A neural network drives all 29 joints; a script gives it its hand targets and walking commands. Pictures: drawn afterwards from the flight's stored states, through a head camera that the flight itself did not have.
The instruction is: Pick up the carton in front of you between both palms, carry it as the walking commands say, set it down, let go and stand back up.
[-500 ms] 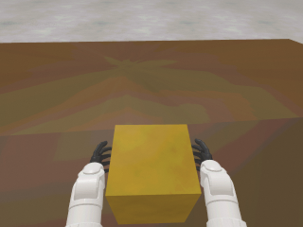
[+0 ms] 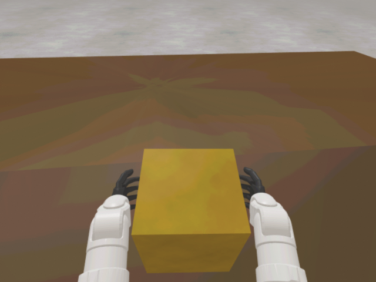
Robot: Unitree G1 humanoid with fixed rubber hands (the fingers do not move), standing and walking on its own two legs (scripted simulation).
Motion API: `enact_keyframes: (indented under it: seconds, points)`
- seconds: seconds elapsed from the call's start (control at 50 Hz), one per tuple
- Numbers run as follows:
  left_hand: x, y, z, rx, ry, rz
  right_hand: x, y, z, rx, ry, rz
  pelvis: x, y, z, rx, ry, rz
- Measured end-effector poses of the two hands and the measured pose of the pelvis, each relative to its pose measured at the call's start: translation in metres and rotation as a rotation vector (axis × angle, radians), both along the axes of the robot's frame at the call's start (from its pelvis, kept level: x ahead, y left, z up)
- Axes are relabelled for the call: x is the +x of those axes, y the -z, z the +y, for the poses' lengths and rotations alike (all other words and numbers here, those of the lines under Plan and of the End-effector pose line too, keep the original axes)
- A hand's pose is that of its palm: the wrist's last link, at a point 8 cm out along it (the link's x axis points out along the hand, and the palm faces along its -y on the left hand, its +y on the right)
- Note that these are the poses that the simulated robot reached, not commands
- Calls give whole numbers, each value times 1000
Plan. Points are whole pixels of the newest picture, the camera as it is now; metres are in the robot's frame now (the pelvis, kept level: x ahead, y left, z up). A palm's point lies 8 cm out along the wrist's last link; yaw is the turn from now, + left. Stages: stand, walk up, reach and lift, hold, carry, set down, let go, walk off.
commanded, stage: hold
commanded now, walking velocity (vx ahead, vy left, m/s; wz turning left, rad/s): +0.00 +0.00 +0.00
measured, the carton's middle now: (188, 213) +0.30 +0.00 -0.02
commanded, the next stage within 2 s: carry in 0.38 s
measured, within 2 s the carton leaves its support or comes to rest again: neither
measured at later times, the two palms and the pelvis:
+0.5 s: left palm (122, 195) +0.31 +0.15 +0.05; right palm (256, 192) +0.31 -0.15 +0.06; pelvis +0.02 +0.00 +0.00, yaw -1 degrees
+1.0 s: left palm (149, 133) +0.48 +0.10 +0.09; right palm (260, 139) +0.46 -0.20 +0.08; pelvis +0.23 -0.03 -0.01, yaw -2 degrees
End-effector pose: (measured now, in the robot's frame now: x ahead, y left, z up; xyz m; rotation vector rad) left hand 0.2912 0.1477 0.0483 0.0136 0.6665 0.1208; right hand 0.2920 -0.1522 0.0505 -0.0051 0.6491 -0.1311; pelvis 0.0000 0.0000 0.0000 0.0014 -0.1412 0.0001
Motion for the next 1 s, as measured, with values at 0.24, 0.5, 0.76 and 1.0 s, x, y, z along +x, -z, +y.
enact_keyframes:
  seconds: [0.24,0.5,0.76,1.0]
  points:
    - [4,-1,0,8,6,1,4,-1,0,-10,-7,1,7,-1,0,1,0,4]
    - [14,-6,-2,15,7,-7,15,-5,-2,-1,-4,-7,23,1,-2,3,12,104]
    - [84,-35,-20,-40,-32,-44,84,-36,-19,52,41,-44,105,7,-18,28,-8,226]
    - [187,-38,-46,-41,16,12,166,-32,-44,75,121,9,229,6,-30,-9,34,246]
